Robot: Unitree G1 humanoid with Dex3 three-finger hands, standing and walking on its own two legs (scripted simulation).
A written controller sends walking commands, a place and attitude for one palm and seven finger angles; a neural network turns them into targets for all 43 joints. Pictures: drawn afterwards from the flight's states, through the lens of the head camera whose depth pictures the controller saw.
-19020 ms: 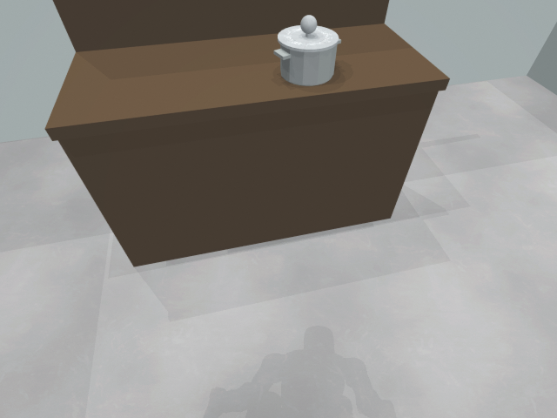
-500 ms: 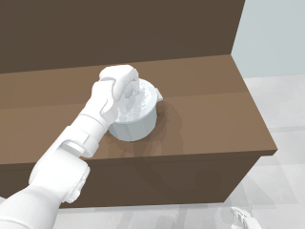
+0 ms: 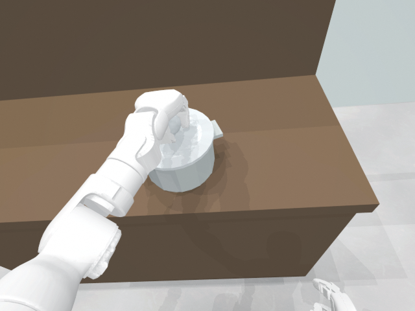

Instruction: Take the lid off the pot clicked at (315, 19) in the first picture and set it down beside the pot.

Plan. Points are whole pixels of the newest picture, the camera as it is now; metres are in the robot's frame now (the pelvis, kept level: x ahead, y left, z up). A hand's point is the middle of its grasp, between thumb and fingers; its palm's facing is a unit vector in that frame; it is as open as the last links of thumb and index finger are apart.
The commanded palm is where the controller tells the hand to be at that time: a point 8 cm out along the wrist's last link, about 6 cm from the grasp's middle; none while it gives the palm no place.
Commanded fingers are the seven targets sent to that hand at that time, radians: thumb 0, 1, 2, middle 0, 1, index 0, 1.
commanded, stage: close the fingers and squeeze the knob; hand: left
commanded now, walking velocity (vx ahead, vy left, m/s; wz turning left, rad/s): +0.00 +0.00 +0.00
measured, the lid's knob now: (169, 123) +0.47 +0.08 +0.11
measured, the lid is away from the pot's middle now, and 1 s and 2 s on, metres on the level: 0.00 0.00 0.02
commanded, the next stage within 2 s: lift the lid straight up in 0.40 s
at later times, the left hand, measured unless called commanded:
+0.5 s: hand (166, 130) +0.44 +0.09 +0.12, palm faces -0.30 -0.05 -0.95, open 6.8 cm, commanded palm +0.43 +0.10 +0.19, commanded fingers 0.00 0.80 0.77 -0.95 -1.03 -0.96 -1.02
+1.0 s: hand (163, 117) +0.45 +0.09 +0.15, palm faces -0.25 -0.05 -0.97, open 6.7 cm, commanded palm +0.43 +0.10 +0.23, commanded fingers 0.00 0.81 0.78 -0.95 -1.04 -0.96 -1.03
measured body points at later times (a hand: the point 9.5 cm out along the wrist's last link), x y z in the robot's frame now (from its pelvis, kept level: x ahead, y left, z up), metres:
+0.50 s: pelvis +0.00 +0.00 +0.00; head +0.03 -0.04 +0.45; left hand +0.46 +0.09 +0.17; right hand +0.14 -0.24 -0.14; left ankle -0.06 +0.10 -0.74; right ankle +0.03 -0.14 -0.74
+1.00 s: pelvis +0.00 +0.00 +0.00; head +0.03 -0.05 +0.45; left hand +0.46 +0.09 +0.20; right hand +0.14 -0.24 -0.13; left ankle -0.06 +0.10 -0.74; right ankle +0.03 -0.14 -0.74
